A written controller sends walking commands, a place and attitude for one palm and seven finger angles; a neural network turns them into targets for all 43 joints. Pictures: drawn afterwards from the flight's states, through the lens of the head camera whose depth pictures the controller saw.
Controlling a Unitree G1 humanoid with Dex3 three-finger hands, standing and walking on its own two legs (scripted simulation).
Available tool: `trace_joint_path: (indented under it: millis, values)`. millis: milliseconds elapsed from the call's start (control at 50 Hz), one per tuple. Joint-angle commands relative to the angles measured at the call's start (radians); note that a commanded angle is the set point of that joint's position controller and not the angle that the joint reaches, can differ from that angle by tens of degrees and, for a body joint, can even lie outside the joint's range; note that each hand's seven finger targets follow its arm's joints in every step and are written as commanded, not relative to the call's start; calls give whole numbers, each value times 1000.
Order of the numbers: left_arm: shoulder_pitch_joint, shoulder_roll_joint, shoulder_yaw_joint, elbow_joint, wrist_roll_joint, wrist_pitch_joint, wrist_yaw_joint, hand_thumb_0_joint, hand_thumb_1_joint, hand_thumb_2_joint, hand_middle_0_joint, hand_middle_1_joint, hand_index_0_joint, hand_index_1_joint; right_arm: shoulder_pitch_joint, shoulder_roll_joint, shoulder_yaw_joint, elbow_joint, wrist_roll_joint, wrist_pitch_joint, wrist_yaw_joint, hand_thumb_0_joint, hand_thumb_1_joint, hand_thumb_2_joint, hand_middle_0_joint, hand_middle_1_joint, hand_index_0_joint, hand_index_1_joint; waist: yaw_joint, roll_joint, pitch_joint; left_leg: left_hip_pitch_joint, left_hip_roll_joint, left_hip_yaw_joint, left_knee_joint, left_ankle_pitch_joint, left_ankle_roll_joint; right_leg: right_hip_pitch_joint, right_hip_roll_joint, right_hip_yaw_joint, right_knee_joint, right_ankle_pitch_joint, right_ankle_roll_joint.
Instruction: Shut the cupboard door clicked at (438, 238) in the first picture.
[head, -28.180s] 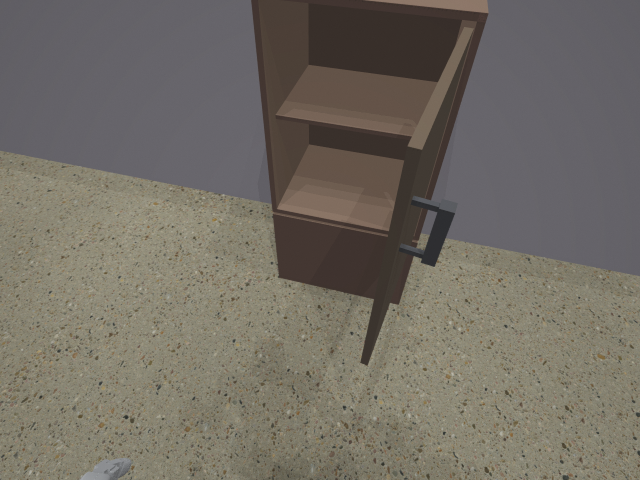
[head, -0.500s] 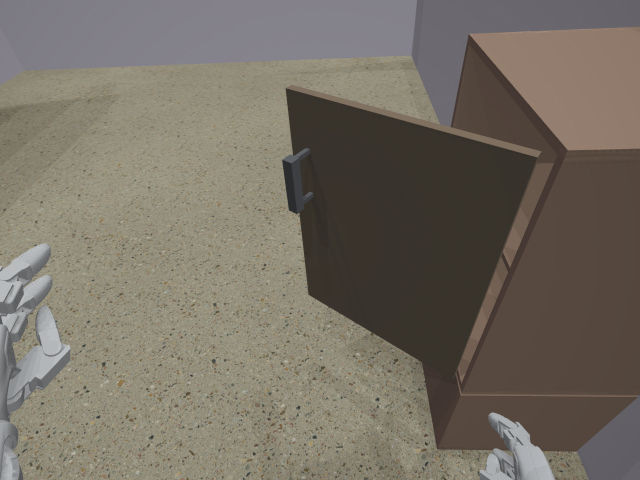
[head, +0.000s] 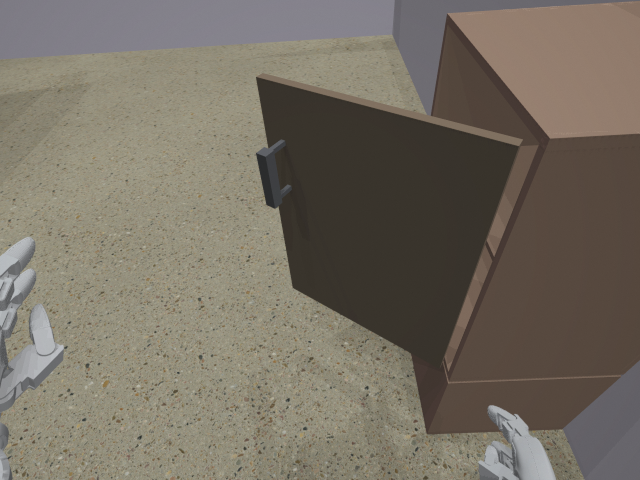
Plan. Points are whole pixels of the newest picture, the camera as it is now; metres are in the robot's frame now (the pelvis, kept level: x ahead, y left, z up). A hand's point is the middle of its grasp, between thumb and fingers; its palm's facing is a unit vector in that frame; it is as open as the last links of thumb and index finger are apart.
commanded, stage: step back with the hand held close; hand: left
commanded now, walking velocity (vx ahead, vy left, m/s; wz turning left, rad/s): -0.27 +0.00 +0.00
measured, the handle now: (277, 173) +0.64 +0.15 +0.04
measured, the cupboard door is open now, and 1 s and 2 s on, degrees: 54 54 54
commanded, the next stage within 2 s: stop stepping back and stand still in 1.14 s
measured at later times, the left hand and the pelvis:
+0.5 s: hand out of the picture +0.13 +0.31 +0.15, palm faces +0.43 -0.77 -0.47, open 7.4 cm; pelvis -0.08 +0.04 -0.01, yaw +0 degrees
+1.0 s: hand out of the picture -0.03 +0.33 +0.17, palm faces +0.53 -0.74 -0.43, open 7.4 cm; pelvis -0.21 +0.04 -0.03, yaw +6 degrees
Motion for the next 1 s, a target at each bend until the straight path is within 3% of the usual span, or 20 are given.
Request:
trace_joint_path:
  millis: [0, 80, 100, 220, 300, 400, 460, 500, 520, 600, 640, 700, 740, 800, 840, 880, 920, 940, 960, 980]
  values:
    - [-63, 243, 134, -248, 7, -75, 26, 0, 900, 900, -200, -300, -200, -300, -120, -101, -55, -176, 0, -18, -18, 0, -900, -900, 200, 300, 200, 300, -15, -82, -149, 116, 33, -3, 39, 334, 23, -68, -174, 82, 12, 691, 54]
    - [-16, 272, 168, -317, 1, -68, 41, 0, 900, 900, -200, -300, -200, -300, -115, -103, -59, -209, 2, 11, -32, 0, -900, -900, 200, 300, 200, 300, -18, -56, -205, 146, 70, -25, 30, 542, 27, -67, -127, 55, 81, 663, 56]
    - [7, 303, 202, -305, -1, -65, 47, 0, 900, 900, -200, -300, -200, -300, -112, -108, -59, -207, -1, 16, -35, 0, -900, -900, 200, 300, 200, 300, -14, -57, -204, 126, 75, -35, 31, 549, 25, -62, -127, 54, 86, 647, 51]
    - [84, 266, 195, -275, -8, -65, 55, 0, 900, 900, -200, -300, -200, -300, -100, -105, -59, -223, 1, 36, -34, 0, -900, -900, 200, 300, 200, 300, -24, -46, -174, 13, 103, -69, -6, 448, 18, -61, -113, 72, 101, 481, 30]
    - [67, 272, 197, -279, -1, -81, 59, 0, 900, 900, -200, -300, -200, -300, -98, -127, -63, -222, -5, 18, -35, 0, -900, -900, 200, 300, 200, 300, -20, 9, -119, -113, 131, -118, -88, 230, 35, -51, -72, 54, 107, 273, 39]
    - [-8, 262, 204, -300, 31, -119, 62, 0, 900, 900, -200, -300, -200, -300, -100, -144, -59, -228, -11, -18, -40, 0, -900, -900, 200, 300, 200, 300, -21, 77, -21, -483, 194, -223, -275, -388, 89, 127, -12, 31, 234, 110, 52]
    - [-61, 226, 187, -305, 50, -136, 61, 0, 900, 900, -200, -300, -200, -300, -78, -141, -63, -224, -16, -34, -38, 0, -900, -900, 200, 300, 200, 300, -26, 96, -7, -609, 218, -234, -304, -529, 100, 194, 3, 14, 318, 73, 52]
    - [-78, 263, 222, -332, 60, -150, 62, 0, 900, 900, -200, -300, -200, -300, -79, -146, -71, -221, -19, -47, -34, 0, -900, -900, 200, 300, 200, 300, -21, 93, -29, -615, 210, -234, -285, -550, 99, 205, 11, 22, 319, 48, 44]
    - [-74, 226, 191, -342, 55, -155, 58, 0, 900, 900, -200, -300, -200, -300, -71, -133, -67, -221, -18, -52, -31, 0, -900, -900, 200, 300, 200, 300, -26, 80, -28, -594, 194, -221, -262, -534, 88, 174, 3, 25, 306, 26, 34]
    - [-5, 259, 213, -379, 25, -171, 69, 0, 900, 900, -200, -300, -200, -300, -46, -108, -67, -194, -20, -79, -15, 0, -900, -900, 200, 300, 200, 300, -38, -58, -89, -217, 84, -118, -58, -281, 10, -164, -97, 161, 74, -29, -36]
    - [-11, 246, 187, -408, 19, -178, 72, 0, 900, 900, -200, -300, -200, -300, -46, -95, -63, -185, -20, -88, -14, 0, -900, -900, 200, 300, 200, 300, -45, -128, -118, -93, 71, -89, 24, -175, -2, -275, -139, 205, 25, -39, -43]
    - [-33, 270, 210, -392, 26, -180, 87, 0, 900, 900, -200, -300, -200, -300, -49, -104, -62, -160, -28, -100, -22, 0, -900, -900, 200, 300, 200, 300, -50, -70, -101, -98, 98, -107, -11, -154, 8, -289, -111, 175, 50, 0, -17]
    - [-52, 239, 189, -356, 29, -184, 86, 0, 900, 900, -200, -300, -200, -300, -58, -104, -58, -159, -24, -106, -27, 0, -900, -900, 200, 300, 200, 300, -50, -12, -60, -189, 135, -134, -97, -278, 23, -250, -60, 126, 96, -70, 5]
    - [-62, 245, 229, -292, 45, -192, 82, 0, 900, 900, -200, -300, -200, -300, -85, -134, -67, -158, -29, -117, -32, 0, -900, -900, 200, 300, 200, 300, -28, 153, -23, -521, 257, -270, -341, -581, 68, 29, 48, 17, 340, -92, 28]
    - [-92, 238, 212, -331, 34, -191, 68, 0, 900, 900, -200, -300, -200, -300, -79, -110, -69, -162, -31, -114, -24, 0, -900, -900, 200, 300, 200, 300, -18, 148, -48, -515, 275, -241, -354, -507, 52, 48, 49, -19, 413, -109, 17]
    - [-59, 259, 228, -372, 15, -195, 62, 0, 900, 900, -200, -300, -200, -300, -86, -102, -78, -168, -26, -118, -12, 0, -900, -900, 200, 300, 200, 300, -12, 92, -108, -380, 236, -158, -269, -419, 15, -24, 30, -8, 321, -170, -10]
    - [21, 264, 229, -387, 1, -195, 61, 0, 900, 900, -200, -300, -200, -300, -94, -74, -72, -179, -18, -117, 1, 0, -900, -900, 200, 300, 200, 300, -15, 4, -121, -228, 149, -60, -97, -305, -30, -179, -45, 102, 115, -235, -55]
    - [31, 280, 233, -399, 1, -201, 65, 0, 900, 900, -200, -300, -200, -300, -84, -61, -70, -171, -16, -116, 7, 0, -900, -900, 200, 300, 200, 300, -24, -103, -103, -113, 84, 10, 96, -206, -62, -351, -152, 272, -45, -279, -94]
    - [41, 284, 224, -366, 13, -206, 75, 0, 900, 900, -200, -300, -200, -300, -59, -57, -69, -145, -19, -109, 15, 0, -900, -900, 200, 300, 200, 300, -35, -231, -85, -5, 25, 42, 361, -121, -85, -531, -333, 493, -193, -232, -147]
    - [-6, 261, 175, -352, 28, -198, 80, 0, 900, 900, -200, -300, -200, -300, -53, -68, -80, -128, -20, -96, 25, 0, -900, -900, 200, 300, 200, 300, -29, -286, -65, -57, 6, -24, 559, -188, -85, -540, -419, 529, -198, -132, -201]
